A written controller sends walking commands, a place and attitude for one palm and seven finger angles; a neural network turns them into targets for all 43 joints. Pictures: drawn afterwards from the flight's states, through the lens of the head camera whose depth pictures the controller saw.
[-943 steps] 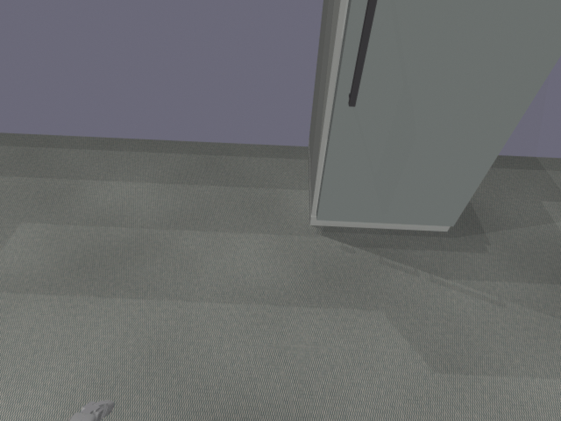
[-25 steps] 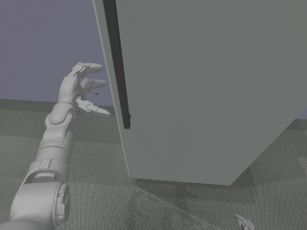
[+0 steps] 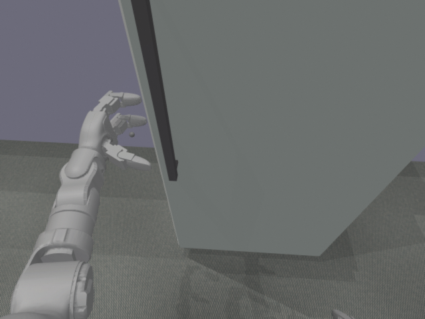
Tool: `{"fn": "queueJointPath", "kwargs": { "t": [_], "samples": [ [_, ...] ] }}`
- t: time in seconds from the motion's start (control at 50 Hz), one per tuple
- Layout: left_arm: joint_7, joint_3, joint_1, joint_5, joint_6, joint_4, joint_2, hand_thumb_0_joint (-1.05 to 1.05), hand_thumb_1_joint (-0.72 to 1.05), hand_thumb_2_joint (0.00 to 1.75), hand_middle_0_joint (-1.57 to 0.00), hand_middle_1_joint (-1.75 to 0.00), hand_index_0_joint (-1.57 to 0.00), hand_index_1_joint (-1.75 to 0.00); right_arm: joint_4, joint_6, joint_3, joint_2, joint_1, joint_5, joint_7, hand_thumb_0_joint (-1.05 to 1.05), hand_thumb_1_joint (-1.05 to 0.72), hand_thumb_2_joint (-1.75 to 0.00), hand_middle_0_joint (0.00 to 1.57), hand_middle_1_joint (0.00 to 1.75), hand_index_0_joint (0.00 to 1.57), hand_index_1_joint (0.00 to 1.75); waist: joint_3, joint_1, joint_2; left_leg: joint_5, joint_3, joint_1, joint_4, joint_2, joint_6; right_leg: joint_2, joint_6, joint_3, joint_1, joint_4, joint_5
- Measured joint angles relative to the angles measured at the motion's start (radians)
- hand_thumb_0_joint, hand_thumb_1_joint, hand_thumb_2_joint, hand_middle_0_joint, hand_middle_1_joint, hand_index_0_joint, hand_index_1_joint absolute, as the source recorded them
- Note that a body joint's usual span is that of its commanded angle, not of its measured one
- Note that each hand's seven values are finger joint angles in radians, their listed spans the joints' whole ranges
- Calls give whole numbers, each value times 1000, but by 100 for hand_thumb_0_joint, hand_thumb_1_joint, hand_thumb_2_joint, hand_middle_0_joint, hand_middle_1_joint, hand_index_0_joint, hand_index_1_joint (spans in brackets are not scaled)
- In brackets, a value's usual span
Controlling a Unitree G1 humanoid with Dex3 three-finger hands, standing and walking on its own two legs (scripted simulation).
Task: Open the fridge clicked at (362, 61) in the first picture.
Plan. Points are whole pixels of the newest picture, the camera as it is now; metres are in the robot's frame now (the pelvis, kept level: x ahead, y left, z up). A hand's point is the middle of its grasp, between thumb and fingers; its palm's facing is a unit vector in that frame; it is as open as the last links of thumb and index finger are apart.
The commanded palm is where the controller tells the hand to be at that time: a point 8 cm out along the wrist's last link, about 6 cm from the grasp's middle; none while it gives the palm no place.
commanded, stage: feel for the door with the fingertips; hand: left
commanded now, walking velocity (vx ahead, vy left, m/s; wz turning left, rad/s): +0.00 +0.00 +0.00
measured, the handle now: (163, 106) +0.47 +0.10 +0.16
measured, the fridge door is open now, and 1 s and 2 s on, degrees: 0 0 0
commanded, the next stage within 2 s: slide the fingers in behind the handle in 0.62 s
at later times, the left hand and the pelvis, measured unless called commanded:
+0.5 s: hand (141, 132) +0.42 +0.14 +0.14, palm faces -0.07 -1.00 -0.01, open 14.0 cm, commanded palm +0.40 +0.19 +0.13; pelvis -0.01 -0.01 +0.00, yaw +1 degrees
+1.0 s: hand (143, 131) +0.43 +0.14 +0.13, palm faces -0.07 -1.00 +0.00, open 13.7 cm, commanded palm +0.40 +0.19 +0.13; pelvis -0.02 +0.00 +0.00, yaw +0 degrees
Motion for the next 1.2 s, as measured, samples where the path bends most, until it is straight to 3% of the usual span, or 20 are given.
{"fn": "queueJointPath", "kwargs": {
  "t": [0.14, 0.28, 0.44, 0.58, 0.82, 1.04, 1.2],
  "samples": [
    [45, -24, 56, 10, 20, -68, -68, -2, -50, 30, -30, -120, -30, -120, -10, 1, 3, 12, -22, -5, 18, 1, -91, -90, 20, 30, 20, 30, -21, 7, 1, -7, 9, 25, -5, -1, 1, -2, 0, 9, 17, 7, -10],
    [92, -25, 73, 34, 31, -87, -72, -2, -50, 30, -30, -120, -30, -120, -28, 7, 16, 27, -52, -10, 13, 1, -91, -90, 20, 30, 20, 30, 0, 8, -2, -1, 6, 39, -7, 1, -3, 1, -4, 6, 30, 9, -7],
    [69, -39, -31, 23, 8, 1, -39, -2, -50, 30, -30, -120, -30, -120, 1, 0, 18, 20, -54, -5, -1, 1, -91, -90, 20, 30, 20, 30, 12, 11, -1, 13, -13, 22, -6, -1, -8, 0, -7, -13, 22, 2, 4],
    [59, -23, -82, 19, 13, 93, -42, -2, -50, 30, -30, -120, -30, -120, 12, 8, 14, 10, -29, -5, 3, 1, -91, -90, 20, 30, 20, 30, 1, -3, 0, 18, -6, 9, -10, -3, -5, -3, -5, -7, 3, 6, 7],
    [74, -14, -126, 44, -59, 155, -31, -2, -50, 30, -37, -126, -35, -124, 32, 9, 3, 8, 11, -10, 8, 1, -91, -90, 20, 30, 20, 30, 11, -13, -4, 16, -5, -26, 14, -1, -3, -1, -2, -7, -29, 25, 8],
    [57, -2, -132, 41, -60, 184, -23, -2, -50, 30, -36, -125, -35, -123, 23, 8, 11, 16, 9, -8, 9, 1, -91, -90, 20, 30, 20, 30, -1, -20, -5, 15, 2, -30, 18, 1, 1, 1, 2, 0, -34, 26, 11],
    [89, -24, -72, 36, -54, 97, -62, -2, -50, 30, -33, -122, -32, -122, 10, 0, 4, 16, 5, -10, 23, 1, -91, -90, 20, 30, 20, 30, -9, -8, -1, 9, 9, -26, 21, -1, 4, -2, 5, 6, -32, 30, 6]
  ]
}}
